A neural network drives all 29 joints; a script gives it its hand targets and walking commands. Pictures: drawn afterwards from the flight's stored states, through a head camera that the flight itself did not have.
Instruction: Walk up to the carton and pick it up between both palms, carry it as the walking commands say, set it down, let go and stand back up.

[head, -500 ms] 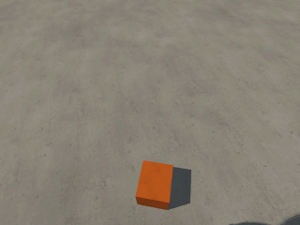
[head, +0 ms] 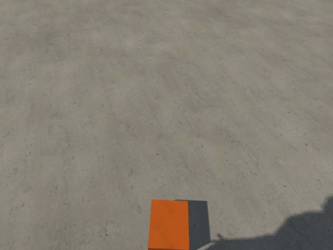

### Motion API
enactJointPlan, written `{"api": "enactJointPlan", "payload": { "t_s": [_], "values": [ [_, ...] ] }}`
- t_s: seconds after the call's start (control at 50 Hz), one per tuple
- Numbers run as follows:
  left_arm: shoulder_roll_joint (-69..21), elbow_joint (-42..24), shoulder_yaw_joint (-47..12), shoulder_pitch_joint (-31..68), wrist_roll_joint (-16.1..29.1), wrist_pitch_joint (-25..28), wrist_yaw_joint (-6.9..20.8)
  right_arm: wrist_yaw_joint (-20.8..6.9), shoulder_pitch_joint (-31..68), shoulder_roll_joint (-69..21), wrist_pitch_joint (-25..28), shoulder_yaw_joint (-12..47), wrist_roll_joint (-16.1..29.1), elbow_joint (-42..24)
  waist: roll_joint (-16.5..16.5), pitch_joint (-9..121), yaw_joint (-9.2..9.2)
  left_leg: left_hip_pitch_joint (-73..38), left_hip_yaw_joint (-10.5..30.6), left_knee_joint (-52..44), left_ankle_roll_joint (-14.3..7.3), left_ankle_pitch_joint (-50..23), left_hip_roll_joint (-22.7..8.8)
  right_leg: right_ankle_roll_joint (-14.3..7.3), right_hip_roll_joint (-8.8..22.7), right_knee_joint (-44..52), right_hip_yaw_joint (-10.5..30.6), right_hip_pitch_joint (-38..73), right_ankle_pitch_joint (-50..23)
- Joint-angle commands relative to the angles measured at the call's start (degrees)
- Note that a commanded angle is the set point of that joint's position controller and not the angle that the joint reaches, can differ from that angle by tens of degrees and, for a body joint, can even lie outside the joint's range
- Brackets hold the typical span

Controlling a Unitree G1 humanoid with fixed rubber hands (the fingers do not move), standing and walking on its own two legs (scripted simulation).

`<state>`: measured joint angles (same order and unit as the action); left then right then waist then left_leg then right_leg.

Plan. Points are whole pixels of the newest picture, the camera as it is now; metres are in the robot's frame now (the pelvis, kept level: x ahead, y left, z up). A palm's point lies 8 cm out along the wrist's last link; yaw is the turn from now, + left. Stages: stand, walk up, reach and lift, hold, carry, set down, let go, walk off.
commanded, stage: walk up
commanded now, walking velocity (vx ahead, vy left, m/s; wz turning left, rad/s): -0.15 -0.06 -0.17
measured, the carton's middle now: (168, 227) +0.36 -0.02 -0.69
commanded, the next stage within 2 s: stand in 1.18 s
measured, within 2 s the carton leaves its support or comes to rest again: neither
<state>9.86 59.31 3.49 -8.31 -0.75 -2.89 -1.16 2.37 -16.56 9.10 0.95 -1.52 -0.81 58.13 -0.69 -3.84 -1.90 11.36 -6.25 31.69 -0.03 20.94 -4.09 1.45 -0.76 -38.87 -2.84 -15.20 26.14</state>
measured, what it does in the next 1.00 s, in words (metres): steps on the spot: right foot, then left foot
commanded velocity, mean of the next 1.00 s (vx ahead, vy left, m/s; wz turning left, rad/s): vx -0.10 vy -0.01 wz -0.04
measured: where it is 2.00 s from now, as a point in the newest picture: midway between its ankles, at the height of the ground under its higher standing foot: outside the picture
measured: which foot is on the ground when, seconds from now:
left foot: down 0.00-0.22, up 0.24-0.54, down 0.56-1.00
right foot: up 0.00-0.20, down 0.22-0.56, up 0.58-0.82, down 0.84-1.00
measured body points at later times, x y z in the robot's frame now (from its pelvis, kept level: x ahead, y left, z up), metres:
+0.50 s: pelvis +0.00 -0.02 +0.00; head +0.05 -0.03 +0.45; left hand +0.10 +0.24 -0.14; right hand +0.09 -0.28 -0.15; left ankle -0.03 +0.11 -0.71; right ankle +0.02 -0.13 -0.73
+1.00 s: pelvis -0.02 -0.02 +0.01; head -0.01 -0.03 +0.46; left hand +0.02 +0.22 -0.14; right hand +0.03 -0.26 -0.15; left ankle -0.03 +0.11 -0.73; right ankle -0.07 -0.14 -0.73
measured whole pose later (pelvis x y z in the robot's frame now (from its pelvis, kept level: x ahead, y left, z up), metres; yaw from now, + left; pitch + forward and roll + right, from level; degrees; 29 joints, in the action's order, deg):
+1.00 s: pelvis -0.02 -0.02 +0.01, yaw -1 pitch +0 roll +0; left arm 9.8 61.0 1.1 -13.6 -0.6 0.0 -1.6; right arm 1.1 -12.0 11.7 -0.4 -1.3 0.1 59.4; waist 1.6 -0.5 0.2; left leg 8.7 -3.2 22.5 0.8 13.4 -1.7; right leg 0.2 0.4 -21.8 0.2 -5.7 15.9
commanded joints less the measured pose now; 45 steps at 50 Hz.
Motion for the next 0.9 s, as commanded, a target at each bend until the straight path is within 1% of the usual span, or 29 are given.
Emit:
{"api": "enactJointPlan", "payload": {
  "t_s": [0.0,0.02,0.06,0.08,0.1,0.12,0.16,0.18,0.2,0.22,0.24,0.32,0.36,0.48,0.5,0.52,0.54,0.56,0.58,0.6,0.62,0.64,0.66,0.72,0.76,0.8,0.82,0.86,0.88],
  "values": [
    [6.03,-3.64,2.22,1.19,-0.76,-0.39,-0.28,2.37,-4.56,11.94,-0.58,-2.64,-0.75,-1.68,8.90,2.74,-0.16,-14.48,13.58,-5.13,-12.10,-70.48,-21.61,1.70,0.29,-19.09,3.78,-17.14,8.28],
    [6.45,-3.56,2.26,0.24,-0.40,-0.69,0.14,2.35,-3.58,12.50,-1.01,-2.96,-0.20,-2.73,12.63,4.84,-0.24,-16.52,11.60,-2.96,-11.68,-75.13,-20.83,2.02,0.15,-20.32,3.69,-18.35,7.94],
    [5.39,-3.90,2.20,3.41,-0.31,-0.14,0.46,2.24,-5.28,10.33,-1.07,-2.97,-0.39,-2.11,10.68,8.90,-1.77,-20.69,10.53,-3.98,-9.77,-66.69,-18.34,1.34,1.26,-15.09,2.86,-17.84,2.74],
    [5.13,-5.05,1.39,2.58,0.70,0.17,0.99,2.02,-3.83,12.03,-1.41,-3.16,-0.06,-2.53,17.45,6.20,-0.97,-14.91,6.27,-3.14,-7.69,-66.74,-14.97,1.52,1.21,-9.82,2.95,-13.19,1.47],
    [3.40,-3.64,0.52,-0.53,0.65,1.19,0.83,1.58,-0.37,8.64,-1.99,-2.48,-0.53,-2.51,16.18,11.10,0.57,-16.22,3.92,-3.58,-6.40,-54.72,-12.78,0.95,1.47,-1.30,2.27,-6.85,-1.60],
    [4.91,-3.59,0.94,-0.08,0.30,0.76,0.48,1.38,0.74,11.97,-2.03,-3.44,-0.34,-3.80,17.64,8.50,-0.56,-13.25,5.36,-2.03,-6.44,-55.73,-14.55,0.52,0.69,0.56,1.08,-6.86,-3.77],
    [7.20,-2.29,0.95,-3.63,0.01,1.08,0.48,0.90,3.43,11.51,-2.66,-2.94,1.04,-2.90,7.82,5.08,2.96,-9.36,3.15,2.76,-3.80,-50.70,-13.03,-1.15,1.22,14.28,0.20,-0.12,-15.72],
    [8.56,-2.12,1.34,-5.15,-0.59,1.75,0.29,0.53,2.17,7.51,-2.96,-2.22,0.86,-2.98,6.11,7.91,3.14,-3.60,-1.62,5.46,-0.28,-35.59,-7.73,-3.36,5.16,14.22,2.97,8.23,-38.41],
    [15.40,-2.49,2.26,-5.86,-0.73,2.23,0.49,0.46,2.25,9.59,-3.81,-2.82,1.88,-4.81,-2.11,5.67,3.81,7.35,-2.92,18.49,2.00,-8.28,0.49,-8.21,17.47,11.70,15.14,12.14,-80.22],
    [17.04,-2.82,2.67,-10.18,-0.47,2.68,-0.12,0.56,1.14,7.21,-4.45,-2.39,2.16,-4.94,-9.19,10.73,4.99,10.44,2.92,27.70,1.31,19.67,2.30,-15.79,26.62,13.34,21.63,16.07,-90.28],
    [16.56,-0.74,2.63,-9.80,-0.45,2.22,-0.63,0.24,3.87,8.57,-5.55,-1.77,2.42,-4.48,-10.87,7.25,5.21,8.52,6.23,32.64,1.31,20.66,0.70,-18.50,26.18,14.04,18.81,9.31,-85.29],
    [12.24,-7.02,1.29,3.39,-0.85,1.05,-1.16,-1.42,6.51,10.11,-5.02,-1.55,1.03,-4.72,-11.23,6.44,2.16,7.90,6.29,25.09,1.48,12.59,1.58,-13.02,16.60,15.76,12.87,2.78,-59.08],
    [12.91,-5.81,1.49,2.30,-0.55,0.84,-0.99,-1.38,5.87,10.11,-4.87,-1.23,1.91,-4.26,-12.69,7.45,1.99,9.11,5.54,18.15,1.41,10.26,1.13,-11.35,16.58,14.36,9.47,8.99,-57.04],
    [14.78,-5.69,1.68,0.89,-0.13,0.62,-0.72,-1.32,3.69,10.15,-4.51,-1.53,1.11,-3.17,-7.23,11.32,0.78,-0.26,2.71,0.66,-0.07,-1.23,3.84,-10.34,18.36,13.45,12.45,6.23,-44.18],
    [13.83,-4.13,1.28,-0.02,0.16,0.07,-0.60,-1.08,3.19,8.32,-3.39,-0.41,0.68,-2.99,-8.00,11.52,1.35,-5.17,3.59,-8.66,-0.23,-7.53,1.82,-8.38,15.24,14.52,9.64,3.86,-27.35],
    [12.13,-4.51,1.02,0.18,0.24,-0.24,-0.33,-1.00,2.50,11.40,-3.13,-1.22,0.20,-2.31,-4.32,6.38,0.65,-6.15,8.76,-11.23,-1.16,-14.63,-2.93,-5.50,10.70,10.99,6.30,-2.44,-24.93],
    [8.16,-5.69,0.50,-0.85,0.17,0.19,0.03,-1.00,1.52,15.40,-2.69,-2.44,-0.52,-2.97,8.96,10.04,-0.32,-8.93,21.68,-15.34,-4.94,-23.45,-15.38,-2.34,3.71,2.86,1.07,-6.97,-12.26],
    [7.48,-7.03,1.05,1.57,-0.90,-0.77,-0.21,-1.28,3.56,15.93,-2.01,-1.64,-0.61,-3.12,9.10,5.04,0.16,-2.18,24.66,-17.69,-9.98,-26.44,-19.87,-1.27,2.68,-6.40,1.99,-7.34,6.57],
    [8.00,-6.00,0.92,-1.33,-0.16,-1.36,-0.18,-0.97,7.02,14.71,-2.11,-1.88,-0.10,-4.35,8.73,2.12,2.15,3.73,20.20,-15.42,-12.58,-33.83,-19.91,-0.80,2.38,-16.36,4.98,-5.11,7.78],
    [8.63,-5.83,0.61,-0.64,-0.39,-1.40,0.28,-0.75,7.88,13.71,-1.78,-1.80,-0.58,-3.40,7.76,4.82,1.76,5.94,19.35,-17.98,-12.51,-16.68,-16.39,-1.39,2.47,-15.20,4.67,-1.92,5.04],
    [8.10,-5.21,0.74,-0.62,-0.39,-1.28,0.65,-0.66,11.50,14.12,-1.98,-2.02,-1.13,-5.88,14.08,1.79,2.41,6.32,19.68,-19.89,-12.80,-12.25,-16.11,-1.07,1.68,-18.85,4.77,-5.99,2.91],
    [9.22,-4.80,0.94,-0.59,0.31,-1.41,1.06,-0.53,13.46,13.03,-2.07,-1.62,-0.44,-6.78,12.75,-1.33,2.66,9.12,17.57,-17.73,-12.25,-20.04,-15.29,0.08,2.13,-21.06,5.60,-6.41,2.94],
    [9.01,-4.20,0.87,-3.80,0.33,-1.25,0.93,-0.26,12.76,11.68,-2.11,-1.39,-0.48,-6.36,9.93,-0.75,4.47,4.91,12.92,-15.47,-10.99,-27.43,-12.02,0.45,1.95,-17.59,5.72,-8.19,1.98],
    [7.26,-4.99,-0.01,-0.04,-0.37,-0.23,0.52,-0.44,7.43,9.86,-1.29,-1.25,-0.53,-4.34,12.72,1.93,1.44,-0.38,14.40,-19.01,-7.74,-7.54,-9.21,-1.41,2.23,0.50,4.77,-3.47,-2.60],
    [4.92,-3.80,-1.28,-2.56,0.10,1.42,-0.43,-0.16,3.59,10.81,-1.88,-1.50,0.14,-2.50,13.66,2.99,1.62,-2.24,14.83,-14.41,-6.63,-16.85,-9.00,-0.55,1.34,15.69,2.47,2.80,-7.46],
    [9.03,-0.58,-0.68,-7.06,-0.20,3.10,-0.86,-0.83,3.37,9.62,-1.49,-0.90,1.17,-1.88,4.55,6.10,2.39,-3.06,9.96,-7.61,-3.80,-24.34,-6.63,-1.55,6.06,23.49,6.43,11.21,-22.36],
    [10.85,-0.44,-1.09,-6.26,-0.13,3.71,-0.67,-0.86,2.71,8.32,-1.23,-0.46,1.09,-2.64,-6.17,6.20,0.51,-0.42,7.68,-7.29,-1.67,-15.20,-1.12,-3.34,10.94,23.75,13.99,10.99,-32.10],
    [10.78,-2.06,-0.69,-2.90,0.64,3.24,-0.54,-1.19,5.09,9.73,-0.75,-1.01,1.24,-2.01,-0.21,4.40,1.03,0.21,6.02,-11.14,-0.98,-13.03,0.64,-3.79,10.62,21.07,11.22,10.09,-27.82],
    [9.28,-1.04,-0.60,-4.29,0.12,3.34,-0.57,-1.20,6.22,8.44,-0.63,-0.71,0.73,-1.80,-3.56,2.68,2.30,-3.14,7.01,-11.65,-0.18,-15.96,-0.51,-4.29,10.15,20.57,11.31,6.48,-28.60]
  ]
}}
